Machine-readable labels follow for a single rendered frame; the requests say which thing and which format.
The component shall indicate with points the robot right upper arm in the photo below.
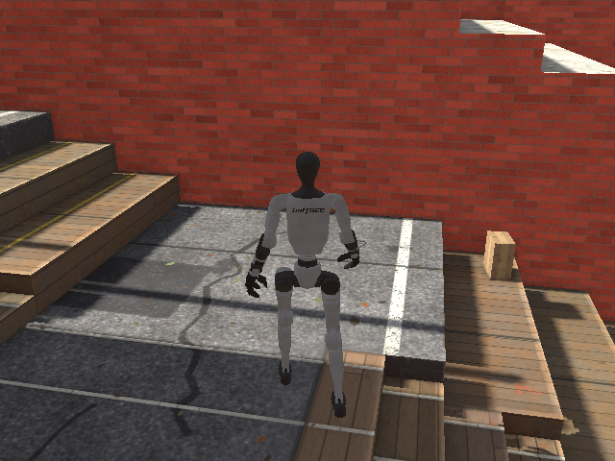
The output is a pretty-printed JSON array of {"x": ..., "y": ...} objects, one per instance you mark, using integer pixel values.
[{"x": 342, "y": 215}]

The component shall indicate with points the robot right forearm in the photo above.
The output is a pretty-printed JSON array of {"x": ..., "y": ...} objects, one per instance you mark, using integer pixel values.
[{"x": 352, "y": 248}]

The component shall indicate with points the robot torso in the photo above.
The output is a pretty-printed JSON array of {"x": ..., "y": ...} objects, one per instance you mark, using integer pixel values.
[{"x": 307, "y": 230}]

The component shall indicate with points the robot left forearm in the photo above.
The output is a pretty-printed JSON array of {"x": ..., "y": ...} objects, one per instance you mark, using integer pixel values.
[{"x": 259, "y": 259}]

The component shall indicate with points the robot right shin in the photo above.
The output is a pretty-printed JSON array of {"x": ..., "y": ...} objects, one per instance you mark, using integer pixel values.
[{"x": 337, "y": 369}]

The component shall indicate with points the left robot hand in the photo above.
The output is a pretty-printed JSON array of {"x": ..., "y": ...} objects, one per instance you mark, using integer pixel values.
[{"x": 250, "y": 283}]

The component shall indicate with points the right robot hand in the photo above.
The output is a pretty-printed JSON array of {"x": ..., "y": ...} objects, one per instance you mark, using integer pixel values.
[{"x": 354, "y": 263}]

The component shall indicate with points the robot left upper arm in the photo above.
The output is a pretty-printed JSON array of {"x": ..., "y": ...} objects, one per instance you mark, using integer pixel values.
[{"x": 272, "y": 220}]

